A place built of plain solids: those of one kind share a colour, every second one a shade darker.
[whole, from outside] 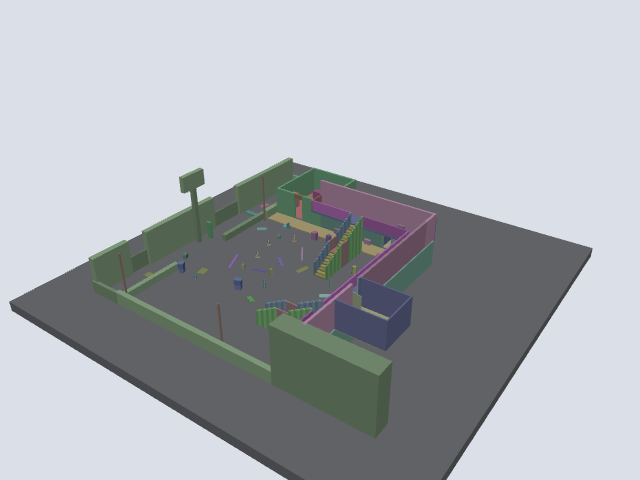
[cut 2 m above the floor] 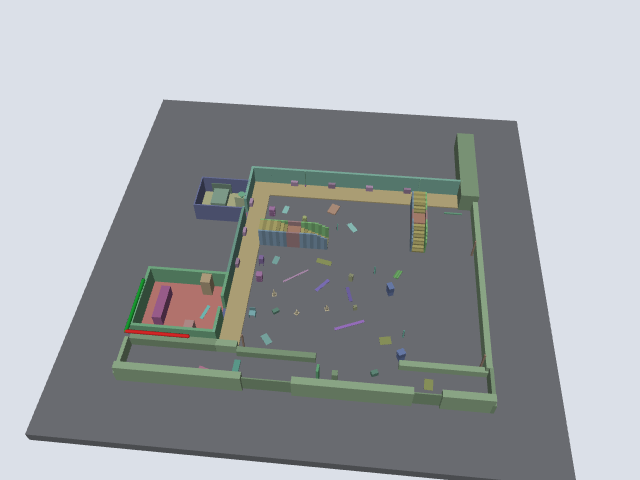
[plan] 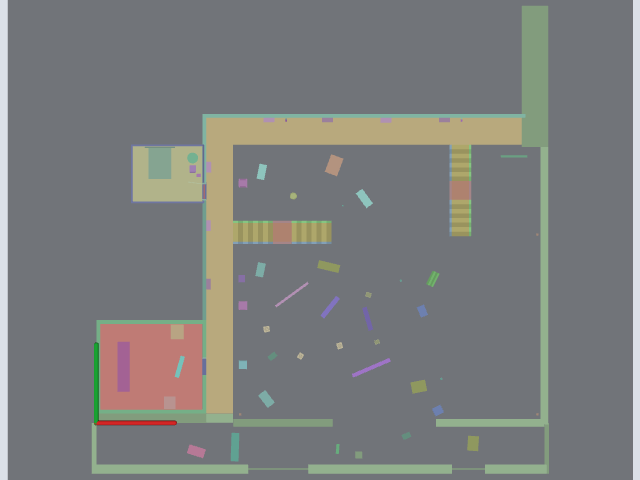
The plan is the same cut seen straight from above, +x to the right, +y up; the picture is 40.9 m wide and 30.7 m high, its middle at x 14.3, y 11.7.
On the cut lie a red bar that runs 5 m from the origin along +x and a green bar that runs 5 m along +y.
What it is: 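A two-storey exterior-access motel of the 1950s to 70s; bars 7.0 m deep, rooms of 3.74 m, walks and decks of 1.72 m, storeys of 2.81 m, a kerb of 0.12 m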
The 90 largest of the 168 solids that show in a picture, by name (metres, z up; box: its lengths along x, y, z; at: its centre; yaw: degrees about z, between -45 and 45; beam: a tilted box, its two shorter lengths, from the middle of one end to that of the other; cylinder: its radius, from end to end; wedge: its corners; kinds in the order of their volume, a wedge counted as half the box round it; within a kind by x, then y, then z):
{
 "far_1": {"box": [0.3, 3.25, 1.3], "at": [-0.15, -1.62, 0.6]},
 "far_2": {"box": [7.03, 0.6, 1.05], "at": [3.51, 0.3, 0.47]},
 "far_3": {"box": [9.86, 0.6, 3.48], "at": [4.78, -2.95, 1.69]},
 "far_4": {"box": [1.72, 0.58, 1.05], "at": [7.88, 0.3, 0.47]},
 "far_5": {"box": [3.83, 0.1, 1.7], "at": [11.63, -2.95, 0.8]},
 "far_6": {"box": [6.38, 0.5, 0.78], "at": [11.93, 0.0, 0.34]},
 "far_7": {"box": [0.45, 0.45, 7.05], "at": [16.77, -2.05, 3.48]},
 "far_8": {"box": [2.8, 0.5, 1.65], "at": [16.77, -2.05, 6.97]},
 "far_9": {"box": [9.19, 0.6, 3.66], "at": [18.14, -2.95, 1.78]},
 "far_10": {"box": [2.12, 0.1, 1.75], "at": [23.8, -2.95, 0.82]},
 "far_11": {"box": [6.93, 0.5, 0.77], "at": [25.18, 0.0, 0.33]},
 "far_12": {"box": [3.95, 0.6, 3.67], "at": [26.83, -2.95, 1.79]},
 "far_13": {"box": [1.7, 9.04, 5.66], "at": [28.05, 22.17, 2.78]},
 "far_14": {"box": [0.5, 18.0, 1.3], "at": [28.65, 8.9, 0.6]},
 "far_15": {"box": [0.3, 3.25, 1.3], "at": [28.8, -1.62, 0.6]},
 "wall_walk_1": {"box": [0.25, 10.21, 2.76], "at": [6.9, 9.22, 1.33]},
 "wall_walk_2": {"box": [0.25, 2.54, 2.76], "at": [6.9, 16.53, 1.33]},
 "wall_walk_3": {"box": [0.25, 1.97, 2.76], "at": [6.9, 18.78, 1.33]},
 "wall_walk_4": {"box": [1.97, 0.25, 2.76], "at": [7.76, 19.64, 1.33]},
 "wall_walk_5": {"box": [18.71, 0.25, 2.76], "at": [18.1, 19.64, 1.33]},
 "wall_deck_1": {"box": [0.25, 11.22, 2.75], "at": [6.9, 12.19, 4.25]},
 "wall_deck_2": {"box": [0.25, 1.97, 2.75], "at": [6.9, 18.78, 4.25]},
 "wall_deck_3": {"box": [1.97, 0.25, 2.75], "at": [7.76, 19.64, 4.25]},
 "wall_deck_4": {"box": [11.49, 0.25, 2.75], "at": [14.48, 19.64, 4.25]},
 "wall_deck_5": {"box": [6.29, 0.25, 2.75], "at": [24.31, 19.64, 4.25]},
 "wall_office_1": {"box": [0.25, 5.98, 3.17], "at": [0.12, 3.59, 1.54]},
 "wall_office_2": {"box": [7.03, 0.25, 3.17], "at": [3.51, 0.72, 1.54]},
 "wall_office_3": {"box": [7.03, 0.25, 3.17], "at": [3.51, 6.45, 1.54]},
 "wall_office_4": {"box": [0.25, 2.47, 3.17], "at": [6.9, 1.83, 1.54]},
 "wall_office_5": {"box": [0.25, 2.47, 3.17], "at": [6.9, 5.34, 1.54]},
 "tread_out_1": {"box": [0.32, 1.21, 2.81], "at": [8.9, 12.19, 1.36]},
 "tread_out_2": {"box": [0.32, 1.21, 2.65], "at": [9.22, 12.19, 1.28]},
 "tread_out_3": {"box": [0.32, 1.21, 2.49], "at": [9.54, 12.19, 1.19]},
 "tread_out_4": {"box": [0.32, 1.21, 2.33], "at": [9.86, 12.19, 1.11]},
 "tread_out_5": {"box": [0.32, 1.21, 2.16], "at": [10.17, 12.19, 1.03]},
 "tread_out_6": {"box": [0.32, 1.21, 2.0], "at": [10.49, 12.19, 0.95]},
 "tread_out_7": {"box": [0.32, 1.21, 1.84], "at": [10.81, 12.19, 0.87]},
 "tread_out_8": {"box": [0.32, 1.21, 1.68], "at": [11.13, 12.19, 0.79]},
 "tread_out_9": {"box": [0.32, 1.21, 1.35], "at": [12.64, 12.19, 0.63]},
 "tread_out_10": {"box": [0.32, 1.21, 1.19], "at": [12.96, 12.19, 0.54]},
 "tread_out_11": {"box": [0.32, 1.21, 1.03], "at": [13.28, 12.19, 0.46]},
 "tread_out_12": {"box": [0.32, 1.21, 0.86], "at": [13.6, 12.19, 0.38]},
 "tread_out_13": {"box": [0.32, 1.21, 0.7], "at": [13.92, 12.19, 0.3]},
 "tread_out_14": {"box": [0.32, 1.21, 0.54], "at": [14.23, 12.19, 0.22]},
 "tread_out_15": {"box": [1.11, 0.29, 0.7], "at": [23.28, 12.96, 0.3]},
 "tread_out_16": {"box": [1.11, 0.29, 0.86], "at": [23.28, 13.25, 0.38]},
 "tread_out_17": {"box": [1.11, 0.29, 1.03], "at": [23.28, 13.54, 0.46]},
 "tread_out_18": {"box": [1.11, 0.29, 1.19], "at": [23.28, 13.83, 0.54]},
 "tread_out_19": {"box": [1.11, 0.29, 1.35], "at": [23.28, 14.12, 0.63]},
 "tread_out_20": {"box": [1.11, 0.29, 1.68], "at": [23.28, 15.62, 0.79]},
 "tread_out_21": {"box": [1.11, 0.29, 1.84], "at": [23.28, 15.91, 0.87]},
 "tread_out_22": {"box": [1.11, 0.29, 2.0], "at": [23.28, 16.2, 0.95]},
 "tread_out_23": {"box": [1.11, 0.29, 2.16], "at": [23.28, 16.49, 1.03]},
 "tread_out_24": {"box": [1.11, 0.29, 2.33], "at": [23.28, 16.78, 1.11]},
 "tread_out_25": {"box": [1.11, 0.29, 2.49], "at": [23.28, 17.07, 1.19]},
 "tread_out_26": {"box": [1.11, 0.29, 2.65], "at": [23.28, 17.36, 1.28]},
 "tread_out_27": {"box": [1.11, 0.29, 2.81], "at": [23.28, 17.65, 1.36]},
 "floor_walk_1": {"box": [1.72, 17.2, 0.17], "at": [7.88, 9.2, 0.04]},
 "floor_walk_2": {"box": [1.72, 1.72, 0.17], "at": [7.88, 18.66, 0.04]},
 "floor_walk_3": {"box": [18.71, 1.72, 0.17], "at": [18.1, 18.66, 0.04]},
 "wall_room_bed_1": {"box": [0.12, 3.76, 2.76], "at": [2.27, 15.93, 1.33]},
 "wall_room_bed_2": {"box": [4.69, 0.12, 2.76], "at": [4.55, 14.11, 1.33]},
 "wall_room_bed_3": {"box": [4.69, 0.12, 2.76], "at": [4.55, 17.75, 1.33]},
 "wall_room_bed_4": {"box": [0.12, 2.55, 2.76], "at": [6.84, 16.54, 1.33]},
 "wall_room_bed_5": {"box": [0.12, 4.65, 2.75], "at": [20.02, 21.97, 4.25]},
 "wall_room_bed_6": {"box": [3.76, 0.12, 2.75], "at": [21.84, 24.23, 4.25]},
 "wall_room_bed_7": {"box": [0.12, 4.65, 2.75], "at": [23.66, 21.97, 4.25]},
 "floor_office_1": {"box": [6.53, 5.48, 0.17], "at": [3.51, 3.59, 0.04]},
 "floor_room_bed_1": {"box": [4.45, 3.52, 0.17], "at": [4.55, 15.93, 0.04]},
 "floor_room_bed_2": {"box": [3.52, 4.42, 0.22], "at": [21.84, 21.97, 2.82]},
 "guard_1": {"box": [0.14, 4.87, 1.16], "at": [8.63, 9.01, 3.45]},
 "guard_2": {"box": [0.14, 4.98, 1.16], "at": [8.63, 15.42, 3.45]},
 "guard_3": {"box": [13.95, 0.14, 1.16], "at": [15.61, 17.91, 3.45]},
 "guard_4": {"box": [3.48, 0.14, 1.16], "at": [25.71, 17.91, 3.45]},
 "floor_out_1": {"box": [1.2, 1.21, 1.51], "at": [11.89, 12.19, 0.71]},
 "floor_out_2": {"box": [1.11, 1.2, 1.51], "at": [23.28, 14.87, 0.71]},
 "floor_deck_1": {"box": [1.72, 11.22, 0.22], "at": [7.88, 12.19, 2.82]},
 "block_desk_1": {"box": [0.78, 3.2, 1.17], "at": [1.74, 3.59, 0.66]},
 "bed_1": {"box": [1.47, 2.01, 0.67], "at": [4.06, 16.6, 0.41]},
 "block_out_1": {"box": [1.2, 0.14, 2.68], "at": [11.89, 11.52, 1.29]},
 "block_out_2": {"box": [1.2, 0.14, 2.68], "at": [11.89, 12.86, 1.29]},
 "block_out_3": {"box": [0.14, 1.2, 2.65], "at": [22.65, 14.87, 1.27]},
 "block_out_4": {"box": [0.14, 1.2, 2.65], "at": [23.9, 14.87, 1.27]},
 "machine_soda_1": {"box": [0.83, 0.94, 1.89], "at": [5.17, 5.82, 1.02]},
 "machine_ice_stand_1": {"box": [0.75, 0.8, 1.26], "at": [4.69, 1.29, 1.12]},
 "guard_end_1": {"box": [1.72, 0.14, 1.16], "at": [7.88, 6.69, 3.45]},
 "sign_vacancy_1": {"box": [0.2, 0.63, 1.88], "at": [15.43, -1.67, 0.89], "yaw": -4.1},
 "bin_drum_1": {"box": [0.51, 0.51, 0.91], "at": [9.37, 7.5, 0.4]},
 "pallet_lying_1": {"box": [0.83, 1.2, 0.19], "at": [15.21, 16.48, 0.05], "yaw": -20.4},
 "flightguard_out_left_1": {"box": [0.32, 0.14, 4.14], "at": [8.9, 11.52, 2.02]}
}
